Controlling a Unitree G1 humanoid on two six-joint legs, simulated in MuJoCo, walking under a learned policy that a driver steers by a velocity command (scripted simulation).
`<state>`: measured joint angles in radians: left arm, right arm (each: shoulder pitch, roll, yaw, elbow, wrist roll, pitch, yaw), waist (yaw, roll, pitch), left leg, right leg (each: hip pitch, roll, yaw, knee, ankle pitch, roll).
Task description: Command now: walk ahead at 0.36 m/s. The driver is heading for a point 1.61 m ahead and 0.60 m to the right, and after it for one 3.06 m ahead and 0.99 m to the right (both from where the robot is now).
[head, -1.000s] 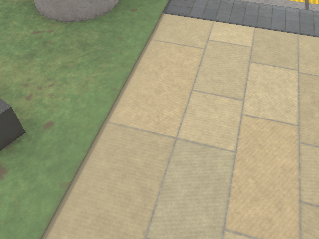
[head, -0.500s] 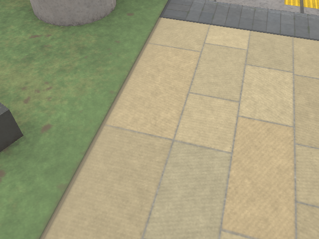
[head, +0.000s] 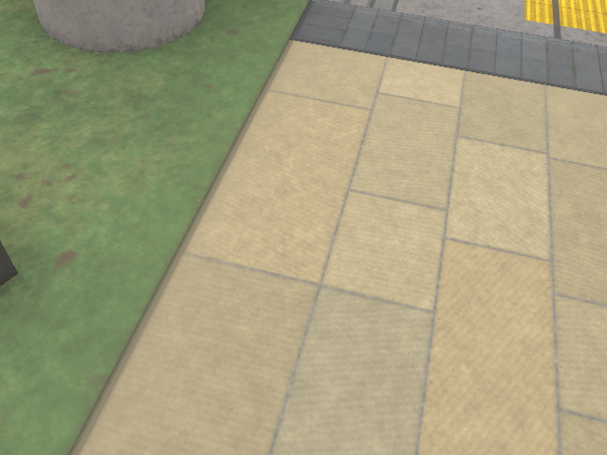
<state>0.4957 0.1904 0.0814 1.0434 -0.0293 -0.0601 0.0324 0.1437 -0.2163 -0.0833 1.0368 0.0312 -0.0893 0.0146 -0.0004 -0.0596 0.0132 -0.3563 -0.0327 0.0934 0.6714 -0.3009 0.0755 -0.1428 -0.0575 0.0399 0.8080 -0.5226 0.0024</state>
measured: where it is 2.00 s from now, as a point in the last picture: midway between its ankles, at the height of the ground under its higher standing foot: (448, 281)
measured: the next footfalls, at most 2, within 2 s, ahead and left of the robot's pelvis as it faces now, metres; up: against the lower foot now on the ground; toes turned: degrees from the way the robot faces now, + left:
right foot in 0.50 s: +0.41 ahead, -0.15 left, +0.00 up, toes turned -11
left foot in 0.98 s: +0.72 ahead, -0.03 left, +0.00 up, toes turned -29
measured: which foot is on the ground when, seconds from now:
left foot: down 0.00-0.50, up 0.52-0.96, down 0.98-1.00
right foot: up 0.00-0.48, down 0.50-0.98, up 1.00-1.00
